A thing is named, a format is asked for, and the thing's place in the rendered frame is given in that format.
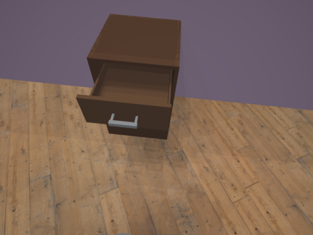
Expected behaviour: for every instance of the cabinet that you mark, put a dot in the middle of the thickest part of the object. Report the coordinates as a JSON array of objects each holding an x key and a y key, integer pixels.
[{"x": 138, "y": 41}]

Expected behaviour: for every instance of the handle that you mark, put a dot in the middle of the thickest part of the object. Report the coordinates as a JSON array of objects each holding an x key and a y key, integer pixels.
[{"x": 123, "y": 123}]

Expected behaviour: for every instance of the drawer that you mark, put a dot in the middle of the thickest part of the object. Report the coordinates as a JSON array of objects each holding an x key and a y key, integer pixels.
[{"x": 129, "y": 91}]

